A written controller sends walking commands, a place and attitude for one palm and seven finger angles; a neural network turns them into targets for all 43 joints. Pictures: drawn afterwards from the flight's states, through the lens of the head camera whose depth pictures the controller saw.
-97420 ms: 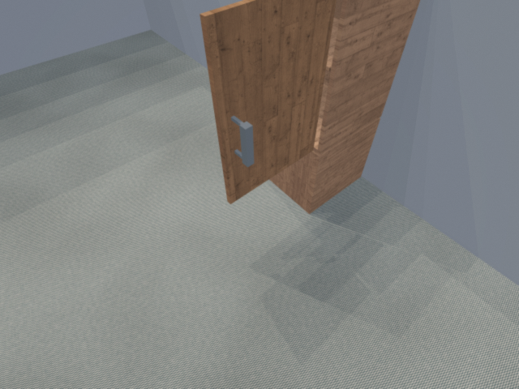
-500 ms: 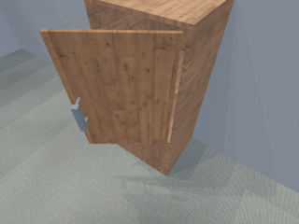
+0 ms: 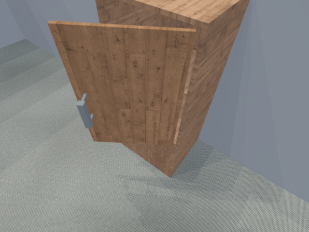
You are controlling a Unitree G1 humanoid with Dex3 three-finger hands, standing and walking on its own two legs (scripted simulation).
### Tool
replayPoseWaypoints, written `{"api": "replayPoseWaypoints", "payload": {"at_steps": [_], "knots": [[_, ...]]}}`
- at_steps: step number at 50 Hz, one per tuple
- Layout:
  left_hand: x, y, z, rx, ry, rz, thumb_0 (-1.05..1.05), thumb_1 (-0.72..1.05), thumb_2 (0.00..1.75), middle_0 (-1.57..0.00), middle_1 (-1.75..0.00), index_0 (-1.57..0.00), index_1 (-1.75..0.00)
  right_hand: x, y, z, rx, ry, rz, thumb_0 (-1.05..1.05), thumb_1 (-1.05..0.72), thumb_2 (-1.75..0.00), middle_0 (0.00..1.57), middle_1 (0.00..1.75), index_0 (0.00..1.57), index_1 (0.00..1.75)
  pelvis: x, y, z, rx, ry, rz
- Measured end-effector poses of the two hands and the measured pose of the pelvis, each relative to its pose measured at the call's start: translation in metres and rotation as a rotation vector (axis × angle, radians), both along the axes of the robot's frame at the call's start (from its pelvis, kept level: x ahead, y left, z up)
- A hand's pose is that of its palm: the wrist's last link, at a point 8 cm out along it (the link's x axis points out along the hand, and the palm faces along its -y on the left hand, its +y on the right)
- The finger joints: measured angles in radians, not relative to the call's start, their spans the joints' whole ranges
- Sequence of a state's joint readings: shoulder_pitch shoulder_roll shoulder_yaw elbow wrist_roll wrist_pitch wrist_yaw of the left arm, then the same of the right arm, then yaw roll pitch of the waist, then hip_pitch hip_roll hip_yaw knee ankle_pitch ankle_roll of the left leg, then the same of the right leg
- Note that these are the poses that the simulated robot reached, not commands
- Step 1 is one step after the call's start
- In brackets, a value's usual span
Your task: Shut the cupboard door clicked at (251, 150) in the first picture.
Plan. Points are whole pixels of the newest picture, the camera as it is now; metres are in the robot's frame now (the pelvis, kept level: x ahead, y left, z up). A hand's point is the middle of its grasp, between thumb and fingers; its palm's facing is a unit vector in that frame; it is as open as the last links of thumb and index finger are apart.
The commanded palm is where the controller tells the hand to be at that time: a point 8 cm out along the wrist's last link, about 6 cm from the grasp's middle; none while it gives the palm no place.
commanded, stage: look again from close up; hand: left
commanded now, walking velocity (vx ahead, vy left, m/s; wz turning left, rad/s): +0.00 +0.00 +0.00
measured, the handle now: (87, 110) +0.54 +0.30 -0.08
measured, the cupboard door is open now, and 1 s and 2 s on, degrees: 34 34 34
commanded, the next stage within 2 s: shuffle to correct the standing spot in 0.52 s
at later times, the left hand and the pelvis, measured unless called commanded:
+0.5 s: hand out of the picture +0.04 +0.22 -0.17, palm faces -0.01 -0.97 -0.24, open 7.3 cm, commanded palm none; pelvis +0.01 +0.03 -0.01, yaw -1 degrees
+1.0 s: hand out of the picture +0.03 +0.22 -0.19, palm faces +0.02 -0.98 -0.20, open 7.3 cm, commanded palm none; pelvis +0.05 +0.04 -0.02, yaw -1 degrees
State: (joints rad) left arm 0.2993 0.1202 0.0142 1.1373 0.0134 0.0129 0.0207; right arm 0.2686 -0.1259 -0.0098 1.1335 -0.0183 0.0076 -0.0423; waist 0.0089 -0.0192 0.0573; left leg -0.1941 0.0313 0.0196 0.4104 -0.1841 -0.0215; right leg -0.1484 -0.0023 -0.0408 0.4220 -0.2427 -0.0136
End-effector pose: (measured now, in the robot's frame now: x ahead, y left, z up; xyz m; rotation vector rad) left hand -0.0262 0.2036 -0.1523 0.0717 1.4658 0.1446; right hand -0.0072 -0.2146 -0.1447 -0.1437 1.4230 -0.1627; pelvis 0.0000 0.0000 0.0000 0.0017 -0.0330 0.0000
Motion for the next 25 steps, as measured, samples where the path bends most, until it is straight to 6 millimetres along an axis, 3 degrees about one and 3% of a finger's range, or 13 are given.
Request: {"api": "replayPoseWaypoints", "payload": {"at_steps": [6, 17, 25], "knots": [[0.007, 0.01, -0.001, 0.021, -0.034, -0.046, 0.0, 0.91, 0.9, -0.2, -0.3, -0.2, -0.3, 0.012, 0.003, -0.005, 0.002, -0.054, 0.001, 0.01, -0.92, -0.9, 0.2, 0.3, 0.19, 0.3, 0.002, 0.01, -0.005, -0.019, 0.011, -0.005], [0.05, 0.053, 0.01, 0.106, -0.137, -0.082, 0.0, 0.91, 0.9, -0.2, -0.3, -0.2, -0.3, 0.024, 0.019, -0.012, 0.024, -0.106, 0.02, 0.01, -0.94, -0.9, 0.2, 0.3, 0.19, 0.3, 0.011, 0.026, -0.007, 0.003, 0.008, -0.009], [0.064, 0.059, 0.013, 0.111, -0.14, -0.097, 0.0, 0.91, 0.9, -0.2, -0.3, -0.2, -0.3, 0.024, 0.02, -0.009, 0.027, -0.078, 0.028, 0.01, -0.93, -0.9, 0.2, 0.3, 0.2, 0.3, 0.014, 0.027, -0.005, 0.011, 0.018, -0.013]]}}
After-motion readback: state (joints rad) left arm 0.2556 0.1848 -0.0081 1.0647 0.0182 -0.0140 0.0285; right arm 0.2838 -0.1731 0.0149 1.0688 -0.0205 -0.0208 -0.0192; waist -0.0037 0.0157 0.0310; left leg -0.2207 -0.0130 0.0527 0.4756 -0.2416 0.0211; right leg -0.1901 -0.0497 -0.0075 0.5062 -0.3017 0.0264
